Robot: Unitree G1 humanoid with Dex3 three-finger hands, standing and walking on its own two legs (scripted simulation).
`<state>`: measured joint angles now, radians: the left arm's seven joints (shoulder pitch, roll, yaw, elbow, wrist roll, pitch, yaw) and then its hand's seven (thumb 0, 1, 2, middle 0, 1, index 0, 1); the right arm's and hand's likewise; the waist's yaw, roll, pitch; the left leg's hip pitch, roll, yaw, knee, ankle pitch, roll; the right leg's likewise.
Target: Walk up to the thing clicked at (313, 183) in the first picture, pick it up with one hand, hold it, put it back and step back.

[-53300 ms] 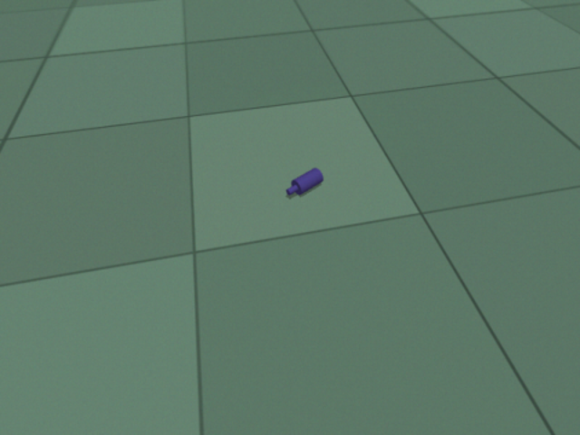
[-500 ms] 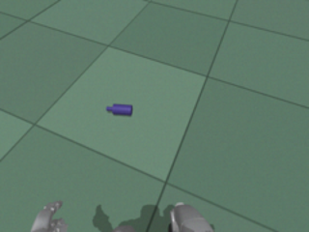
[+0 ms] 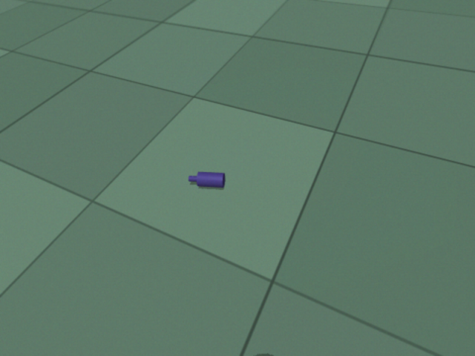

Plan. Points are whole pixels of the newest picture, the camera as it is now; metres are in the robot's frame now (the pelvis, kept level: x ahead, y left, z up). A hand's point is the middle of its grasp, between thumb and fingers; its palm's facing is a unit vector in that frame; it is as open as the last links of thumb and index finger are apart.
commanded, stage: step back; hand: left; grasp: from above
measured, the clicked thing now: (206, 179) +1.08 +0.25 -0.72
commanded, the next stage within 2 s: stand in 0.66 s
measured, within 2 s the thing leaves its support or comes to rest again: neither
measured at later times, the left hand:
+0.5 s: hand out of the picture +0.14 +0.24 -0.13, palm faces +0.01 -0.92 -0.38, open 7.3 cm
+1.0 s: hand (122, 353) +0.16 +0.25 -0.14, palm faces -0.01 -0.95 -0.32, open 7.3 cm
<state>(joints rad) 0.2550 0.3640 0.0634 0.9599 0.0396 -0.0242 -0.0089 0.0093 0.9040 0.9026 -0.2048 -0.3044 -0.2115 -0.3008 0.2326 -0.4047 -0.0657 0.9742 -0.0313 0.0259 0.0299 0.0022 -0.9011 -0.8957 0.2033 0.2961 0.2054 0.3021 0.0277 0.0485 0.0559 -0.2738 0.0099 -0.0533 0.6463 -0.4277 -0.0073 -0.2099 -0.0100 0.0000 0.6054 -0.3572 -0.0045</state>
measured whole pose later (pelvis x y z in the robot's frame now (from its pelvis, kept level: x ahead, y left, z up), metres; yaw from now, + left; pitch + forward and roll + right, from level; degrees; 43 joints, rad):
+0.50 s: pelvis +0.03 -0.02 +0.00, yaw +0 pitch -3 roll +0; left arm 0.13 0.34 0.05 0.97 0.03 -0.04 -0.01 0.01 0.91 0.90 -0.20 -0.30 -0.21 -0.30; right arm 0.24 -0.39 -0.05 1.01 -0.02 0.02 0.00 0.00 -0.90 -0.90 0.20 0.30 0.20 0.30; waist 0.01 0.05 0.06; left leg -0.33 0.00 -0.07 0.85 -0.49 0.00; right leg -0.29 -0.01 -0.06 0.61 -0.28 -0.03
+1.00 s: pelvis +0.06 +0.01 +0.02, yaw -1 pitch -3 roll +0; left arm 0.08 0.34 0.00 1.11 0.00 -0.02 0.00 0.01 0.91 0.90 -0.20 -0.30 -0.21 -0.30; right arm 0.05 -0.34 -0.01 1.08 0.00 -0.02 0.00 0.00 -0.90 -0.90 0.20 0.30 0.21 0.30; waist 0.02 -0.02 0.07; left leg -0.10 0.01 0.01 0.39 -0.24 -0.01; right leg -0.13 -0.04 -0.03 0.40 -0.21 0.02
